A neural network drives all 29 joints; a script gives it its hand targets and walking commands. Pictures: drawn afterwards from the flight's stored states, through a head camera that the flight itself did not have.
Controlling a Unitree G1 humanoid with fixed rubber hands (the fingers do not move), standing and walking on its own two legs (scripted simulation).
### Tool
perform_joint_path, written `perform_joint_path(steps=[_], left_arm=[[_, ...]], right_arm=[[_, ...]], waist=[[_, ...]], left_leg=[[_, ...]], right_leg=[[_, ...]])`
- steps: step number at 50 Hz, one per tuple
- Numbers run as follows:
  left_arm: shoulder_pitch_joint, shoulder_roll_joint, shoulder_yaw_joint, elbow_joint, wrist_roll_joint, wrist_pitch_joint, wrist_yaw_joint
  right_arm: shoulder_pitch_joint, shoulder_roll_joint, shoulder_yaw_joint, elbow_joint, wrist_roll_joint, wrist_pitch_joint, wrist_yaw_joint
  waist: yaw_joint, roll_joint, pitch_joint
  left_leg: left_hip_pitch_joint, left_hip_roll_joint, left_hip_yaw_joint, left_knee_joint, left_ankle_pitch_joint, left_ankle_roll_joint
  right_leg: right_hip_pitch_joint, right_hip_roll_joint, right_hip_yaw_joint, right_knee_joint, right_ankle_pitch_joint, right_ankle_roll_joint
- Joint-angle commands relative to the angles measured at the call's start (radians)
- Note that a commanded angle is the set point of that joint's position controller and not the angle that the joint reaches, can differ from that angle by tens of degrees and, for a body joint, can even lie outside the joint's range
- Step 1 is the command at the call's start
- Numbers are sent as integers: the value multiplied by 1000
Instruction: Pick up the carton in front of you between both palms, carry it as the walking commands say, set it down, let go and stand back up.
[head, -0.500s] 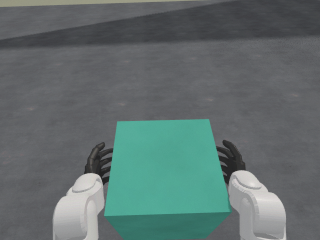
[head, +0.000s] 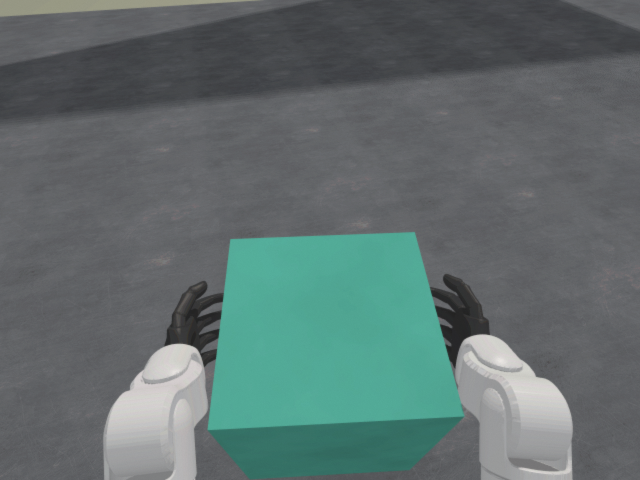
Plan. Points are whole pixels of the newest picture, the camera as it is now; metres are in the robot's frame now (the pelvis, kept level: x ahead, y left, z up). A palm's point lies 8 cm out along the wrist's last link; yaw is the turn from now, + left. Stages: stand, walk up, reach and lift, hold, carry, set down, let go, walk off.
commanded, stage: carry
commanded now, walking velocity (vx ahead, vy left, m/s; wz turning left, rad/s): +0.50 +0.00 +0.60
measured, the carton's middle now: (326, 363) +0.26 -0.01 +0.03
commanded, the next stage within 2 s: none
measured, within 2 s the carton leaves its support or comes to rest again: neither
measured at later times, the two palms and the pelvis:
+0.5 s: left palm (143, 198) +0.53 +0.25 +0.09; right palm (327, 167) +0.59 -0.04 +0.09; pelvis +0.32 +0.06 -0.02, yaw +14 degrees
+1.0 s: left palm (129, 106) +0.83 +0.34 +0.10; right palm (265, 83) +0.93 +0.06 +0.09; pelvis +0.66 +0.12 -0.01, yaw +22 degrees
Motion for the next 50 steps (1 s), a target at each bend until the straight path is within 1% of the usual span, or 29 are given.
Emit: perform_joint_path(steps=[1,2,3,4,5,7,9,13,17,18,20,21,22,23,24,25,26,28,29,30,31,34,39,42,45,46,48,49,50], left_arm=[[-323,-760,-599,-10,-282,-11,-143],[-334,-793,-615,-7,-296,-17,-151],[-357,-841,-629,-22,-314,-25,-163],[-380,-886,-645,-28,-330,-37,-174],[-405,-920,-660,-36,-346,-48,-184],[-415,-948,-685,-43,-370,-67,-199],[-397,-937,-694,-46,-384,-77,-212],[-379,-877,-698,-80,-398,-81,-217],[-367,-798,-674,-110,-386,-58,-200],[-360,-778,-664,-108,-377,-49,-194],[-347,-738,-644,-110,-361,-31,-182],[-344,-721,-637,-114,-355,-21,-177],[-350,-709,-632,-117,-348,-12,-174],[-376,-696,-625,-117,-342,-5,-172],[-397,-693,-619,-103,-331,5,-167],[-358,-697,-616,-86,-327,15,-161],[-356,-709,-606,-59,-316,15,-158],[-392,-808,-619,-62,-314,6,-171],[-420,-859,-633,-53,-320,-4,-178],[-426,-897,-649,-42,-327,-15,-184],[-425,-920,-662,-37,-332,-26,-189],[-412,-942,-695,-31,-339,-51,-190],[-431,-902,-727,-88,-367,-56,-182],[-421,-851,-719,-104,-371,-36,-177],[-411,-805,-696,-94,-363,-13,-171],[-406,-794,-686,-87,-361,-7,-169],[-372,-780,-663,-67,-352,-1,-165],[-370,-778,-652,-65,-346,0,-166],[-359,-764,-638,-58,-337,1,-166]], right_arm=[[-387,745,688,-73,333,22,188],[-392,755,695,-70,333,22,190],[-414,800,707,-68,332,15,194],[-427,843,713,-60,327,5,199],[-425,879,717,-47,319,-8,201],[-399,919,722,-39,295,-32,198],[-357,924,718,-31,264,-50,186],[-325,891,711,-58,243,-60,163],[-342,825,712,-109,261,-35,150],[-345,805,710,-115,267,-24,148],[-352,772,705,-116,282,-4,149],[-354,758,699,-110,288,4,150],[-355,747,690,-104,291,12,151],[-365,742,681,-101,293,20,153],[-381,731,670,-87,293,30,155],[-391,712,657,-50,305,34,161],[-388,734,680,-60,332,38,170],[-438,841,714,-67,360,25,188],[-458,885,721,-63,363,17,196],[-464,913,728,-60,362,7,201],[-453,930,728,-54,358,-3,205],[-394,927,707,-38,328,-28,209],[-349,868,670,-67,294,-40,197],[-330,816,651,-77,282,-26,184],[-338,778,648,-80,284,-5,172],[-345,769,651,-82,287,1,170],[-363,754,659,-93,297,13,169],[-370,745,664,-95,303,16,169],[-385,749,677,-105,309,21,172]], waist=[[86,-252,-288],[76,-303,-260],[76,-205,-222],[75,-120,-200],[70,-71,-186],[70,-122,-174],[69,-156,-161],[66,-151,-99],[62,-167,-19],[59,-173,-12],[48,-202,-42],[40,-229,-83],[24,-233,-131],[-2,-170,-163],[2,20,-126],[20,309,-221],[23,157,-183],[30,34,-163],[37,-10,-170],[45,-7,-189],[45,32,-195],[43,95,-165],[36,118,-106],[31,122,-61],[30,133,-11],[35,142,-20],[65,141,-116],[81,88,-185],[85,-87,-281]], left_leg=[[-538,-87,-4,625,113,30],[-670,-86,-139,787,-69,61],[-683,-23,-205,845,-50,94],[-683,0,-221,847,3,110],[-653,27,-240,786,72,115],[-624,9,-199,683,160,113],[-656,-13,-160,617,211,108],[-707,-39,-89,422,322,106],[-615,-87,6,197,409,142],[-587,-103,20,170,420,156],[-485,-156,60,162,428,180],[-395,-189,81,168,407,189],[-258,-216,99,110,404,197],[-75,-235,61,45,362,195],[52,-91,-206,67,405,236],[289,168,-733,-80,386,444],[274,209,-789,-178,466,447],[115,190,-575,-137,639,374],[39,163,-496,-139,625,330],[-12,128,-413,-161,535,288],[-33,107,-364,-187,495,274],[7,89,-311,-246,496,270],[130,56,-242,-244,630,248],[147,56,-223,-233,696,245],[126,62,-202,-225,791,223],[119,60,-184,-189,894,206],[73,28,-105,35,1043,160],[-66,-2,-80,231,897,132],[-291,-56,-83,509,591,102]], right_leg=[[722,-378,581,-188,-320,-120],[684,-448,703,-267,-221,-174],[619,-419,582,-241,-107,-155],[562,-392,470,-217,-15,-134],[502,-365,362,-229,-2,-95],[483,-323,210,-249,30,-38],[511,-311,134,-254,88,-33],[565,-283,-3,-254,188,-39],[553,-254,-125,-263,250,-20],[570,-253,-148,-234,366,-10],[611,-252,-191,-95,698,16],[617,-248,-215,17,808,35],[592,-236,-237,170,828,56],[469,-212,-226,394,676,79],[228,-157,-140,655,209,111],[-128,22,-20,952,-431,145],[-240,-2,176,1021,-451,121],[-200,-96,221,910,-329,65],[-144,-114,240,805,-286,53],[-86,-122,223,722,-240,49],[-63,-110,191,656,-219,48],[-116,-88,135,482,-156,67],[-231,-60,88,259,-11,80],[-226,-33,58,159,38,66],[-152,3,22,57,87,30],[-80,18,12,28,92,15],[200,94,-58,-29,57,3],[427,54,-23,-26,4,2],[623,-203,355,-93,-244,-63]])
